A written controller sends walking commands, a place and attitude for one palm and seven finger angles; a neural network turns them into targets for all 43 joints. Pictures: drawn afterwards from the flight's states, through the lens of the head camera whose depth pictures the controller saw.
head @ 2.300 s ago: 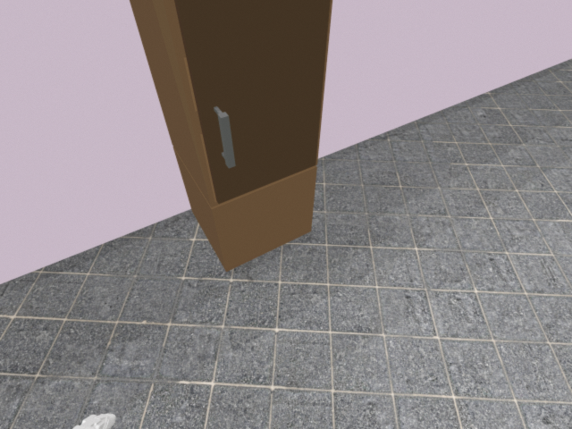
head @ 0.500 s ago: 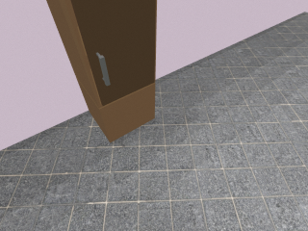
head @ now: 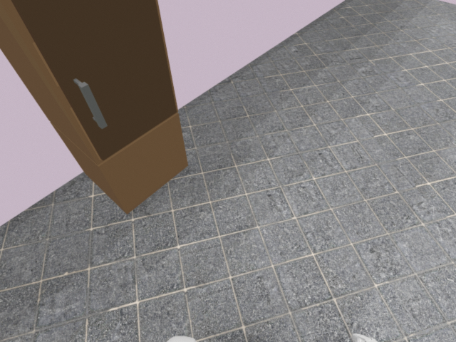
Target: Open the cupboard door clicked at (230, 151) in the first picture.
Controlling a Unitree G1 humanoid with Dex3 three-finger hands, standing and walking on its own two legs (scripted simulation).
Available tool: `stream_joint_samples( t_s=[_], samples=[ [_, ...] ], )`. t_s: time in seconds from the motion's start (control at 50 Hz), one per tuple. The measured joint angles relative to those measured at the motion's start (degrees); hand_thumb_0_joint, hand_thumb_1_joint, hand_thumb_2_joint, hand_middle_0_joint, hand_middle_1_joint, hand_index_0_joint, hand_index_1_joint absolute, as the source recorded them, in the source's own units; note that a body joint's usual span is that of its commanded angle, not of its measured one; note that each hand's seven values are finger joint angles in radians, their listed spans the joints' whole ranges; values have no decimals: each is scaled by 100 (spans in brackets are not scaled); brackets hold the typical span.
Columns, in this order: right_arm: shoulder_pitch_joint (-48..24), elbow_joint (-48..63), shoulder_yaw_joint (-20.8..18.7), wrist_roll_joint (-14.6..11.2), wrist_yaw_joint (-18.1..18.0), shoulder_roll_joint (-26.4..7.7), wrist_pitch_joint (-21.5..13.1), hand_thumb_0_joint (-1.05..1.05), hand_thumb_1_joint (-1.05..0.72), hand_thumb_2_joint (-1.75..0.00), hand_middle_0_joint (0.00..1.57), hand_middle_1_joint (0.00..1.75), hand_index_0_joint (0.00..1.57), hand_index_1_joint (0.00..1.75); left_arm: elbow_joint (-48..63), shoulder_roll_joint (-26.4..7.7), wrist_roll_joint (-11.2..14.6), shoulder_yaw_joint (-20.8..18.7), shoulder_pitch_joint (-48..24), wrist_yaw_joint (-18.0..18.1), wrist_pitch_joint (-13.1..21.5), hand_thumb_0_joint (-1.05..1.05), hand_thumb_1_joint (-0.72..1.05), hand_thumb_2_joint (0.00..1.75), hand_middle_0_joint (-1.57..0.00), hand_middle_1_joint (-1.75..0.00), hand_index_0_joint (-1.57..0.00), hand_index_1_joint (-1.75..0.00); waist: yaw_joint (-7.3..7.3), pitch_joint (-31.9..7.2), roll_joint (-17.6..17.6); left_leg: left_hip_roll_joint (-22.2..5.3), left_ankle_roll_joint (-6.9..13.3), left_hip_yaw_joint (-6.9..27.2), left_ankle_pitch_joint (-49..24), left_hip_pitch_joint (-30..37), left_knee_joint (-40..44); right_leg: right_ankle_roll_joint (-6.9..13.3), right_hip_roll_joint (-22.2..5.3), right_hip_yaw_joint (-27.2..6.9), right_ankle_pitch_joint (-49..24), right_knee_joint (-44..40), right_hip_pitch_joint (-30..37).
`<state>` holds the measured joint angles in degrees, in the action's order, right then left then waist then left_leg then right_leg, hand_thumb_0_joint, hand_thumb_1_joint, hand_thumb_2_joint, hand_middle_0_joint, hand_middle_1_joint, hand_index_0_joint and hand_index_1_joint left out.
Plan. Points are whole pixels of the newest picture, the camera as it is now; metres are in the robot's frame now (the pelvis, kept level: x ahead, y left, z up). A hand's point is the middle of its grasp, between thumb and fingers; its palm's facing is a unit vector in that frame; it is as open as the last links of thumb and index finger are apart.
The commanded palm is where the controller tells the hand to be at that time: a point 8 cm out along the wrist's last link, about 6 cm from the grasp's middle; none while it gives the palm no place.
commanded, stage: walk to a spot facing it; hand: left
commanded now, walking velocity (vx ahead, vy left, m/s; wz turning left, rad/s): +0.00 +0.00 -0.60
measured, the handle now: (90, 104) +0.74 +0.52 -0.09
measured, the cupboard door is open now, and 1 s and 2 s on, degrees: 0 0 0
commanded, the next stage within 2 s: turn to face it in 1.56 s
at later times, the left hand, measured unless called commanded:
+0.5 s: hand (157, 332) +0.15 +0.16 -0.16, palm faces -0.36 -0.91 -0.21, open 7.4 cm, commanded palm none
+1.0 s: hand (186, 297) +0.23 +0.13 -0.21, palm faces -0.47 -0.87 -0.15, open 7.4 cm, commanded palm none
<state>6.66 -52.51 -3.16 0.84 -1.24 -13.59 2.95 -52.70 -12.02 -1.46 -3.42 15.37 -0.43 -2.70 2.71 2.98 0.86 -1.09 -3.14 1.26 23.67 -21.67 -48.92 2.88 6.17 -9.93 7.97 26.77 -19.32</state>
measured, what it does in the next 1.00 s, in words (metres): walks ahead, turning right: left foot, then right foot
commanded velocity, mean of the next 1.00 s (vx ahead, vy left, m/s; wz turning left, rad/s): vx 0.26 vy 0.00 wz -0.48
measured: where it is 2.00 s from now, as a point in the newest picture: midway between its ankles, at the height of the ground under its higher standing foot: (312, 294)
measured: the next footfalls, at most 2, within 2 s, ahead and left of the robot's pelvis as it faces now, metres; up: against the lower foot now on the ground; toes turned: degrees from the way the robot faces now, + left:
left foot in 0.10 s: +0.01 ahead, +0.15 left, +0.00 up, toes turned -5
right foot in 0.52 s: -0.01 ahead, -0.13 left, +0.00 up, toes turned -27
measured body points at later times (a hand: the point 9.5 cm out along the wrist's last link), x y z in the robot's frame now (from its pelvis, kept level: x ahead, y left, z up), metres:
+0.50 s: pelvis -0.01 +0.00 -0.01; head +0.02 -0.01 +0.44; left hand +0.17 +0.21 -0.14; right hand -0.10 -0.24 -0.15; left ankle -0.03 +0.15 -0.74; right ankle -0.05 -0.11 -0.73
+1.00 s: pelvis +0.16 -0.05 -0.02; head +0.19 -0.03 +0.42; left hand +0.26 +0.17 -0.19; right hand +0.13 -0.32 -0.14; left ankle +0.29 -0.01 -0.74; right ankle -0.03 -0.11 -0.69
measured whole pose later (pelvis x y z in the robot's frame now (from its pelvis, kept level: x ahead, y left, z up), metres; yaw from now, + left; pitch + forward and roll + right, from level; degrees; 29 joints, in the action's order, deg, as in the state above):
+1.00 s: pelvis +0.16 -0.05 -0.02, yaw -34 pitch -2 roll -2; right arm 8.7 -51.9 -1.5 2.2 0.8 -10.3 -3.8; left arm -61.8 -12.1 -1.0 -4.0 21.2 -0.8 0.3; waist 1.4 3.4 2.7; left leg -5.6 1.9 -8.2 12.8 -24.5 -39.6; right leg 1.3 1.2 -3.8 28.7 52.9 -10.1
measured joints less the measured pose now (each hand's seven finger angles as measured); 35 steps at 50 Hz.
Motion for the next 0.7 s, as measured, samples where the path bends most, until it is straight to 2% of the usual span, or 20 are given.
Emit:
stream_joint_samples(
  t_s=[0.06,0.1,0.12,0.16,0.22,0.28,0.4,0.48,0.52,0.54,0.56,0.58,0.62,0.7],
  samples=[
    [4,87,22,-41,-22,11,-71,0,-91,-90,20,30,20,29,31,-121,-13,-49,-68,3,-53,0,91,90,-20,-30,-21,-30,23,-70,73,102,101,18,-17,381,922,-110,66,-202,-98,-11,-117],
    [92,176,58,-56,-39,2,-171,0,-91,-90,20,30,20,29,68,-206,4,-82,-88,1,-101,0,91,90,-20,-30,-21,-30,-25,-158,79,110,233,24,-263,788,1886,-213,160,-291,-90,128,-269],
    [131,190,66,-40,-54,27,-216,0,-91,-90,20,30,20,29,66,-265,23,-112,-131,-11,-125,1,91,90,-20,-30,-21,-30,-67,-161,125,119,289,-3,-559,837,2074,-258,179,-294,262,434,-420],
    [231,195,124,4,-63,99,-207,0,-91,-90,20,30,20,29,43,-376,-6,-203,-207,-53,-173,1,91,90,-20,-30,-20,-30,-83,-137,248,115,325,-165,-685,872,2035,-434,103,26,1147,1608,-816],
    [408,155,188,53,-66,160,-176,0,-91,-90,20,30,20,29,46,-488,-40,-293,-249,-137,-184,1,91,90,-20,-30,-20,-30,-86,-128,277,7,329,-372,-733,1051,2213,-608,-119,493,1268,3325,-1244],
    [533,108,201,78,-61,186,-206,0,-91,-90,20,30,21,29,43,-500,-27,-296,-239,-181,-183,1,91,90,-20,-30,-20,-30,-95,-100,203,-131,333,-590,-744,1174,2310,-702,-416,770,1299,3793,-1208],
    [884,-14,182,123,19,194,-352,0,-91,-90,20,30,21,29,-75,-366,-30,-198,-332,-303,-237,1,91,90,-20,-30,-20,-30,-260,-72,11,-454,224,-1085,-615,1377,2338,-675,-873,1197,1601,2517,-577],
    [1150,-198,127,146,65,81,-353,0,-91,-90,20,30,21,29,-57,-227,-33,-132,-533,-369,-164,1,91,90,-20,-30,-20,-30,-439,-47,-153,-732,32,-1392,-376,1405,2096,-536,-904,1430,1696,1459,-109],
    [1346,-279,92,129,91,-16,-329,0,-91,-90,20,30,21,29,31,-184,-33,-91,-627,-375,-20,1,91,90,-20,-30,-20,-30,-495,-50,-247,-929,-71,-1447,-76,1256,1598,-376,-827,1552,1382,689,287],
    [1404,-347,75,105,108,-65,-285,0,-91,-90,20,30,21,29,60,-159,-32,-73,-689,-344,97,1,91,90,-20,-30,-20,-30,-494,-26,-292,-1001,-75,-1332,270,1029,971,-280,-764,1561,1012,672,272],
    [1423,-433,69,98,118,-112,-206,0,-91,-90,20,30,21,29,78,-116,1,-49,-729,-290,195,1,91,90,-20,-30,-20,-30,-498,5,-334,-976,-51,-1082,528,745,236,-209,-711,1571,1001,827,251],
    [1421,-518,61,94,127,-145,-134,1,-91,-90,20,30,20,29,96,-73,28,-25,-716,-238,274,1,91,90,-20,-30,-20,-30,-483,9,-345,-901,-25,-865,592,462,-440,-160,-670,1557,1087,883,297],
    [1357,-609,33,107,154,-185,-73,1,-91,-90,20,30,20,29,95,-1,46,14,-580,-154,374,0,91,90,-20,-30,-20,-30,-435,-24,-317,-782,-9,-661,331,-28,-1290,-113,-596,1457,1173,696,514],
    [1090,-453,-15,136,204,-174,-149,1,-91,-90,20,30,20,29,-120,92,21,84,-220,-81,437,0,91,90,-20,-30,-20,-30,-452,-96,-232,-754,-113,-641,-346,-707,-1222,-117,-506,1231,1002,30,1018]
  ],
)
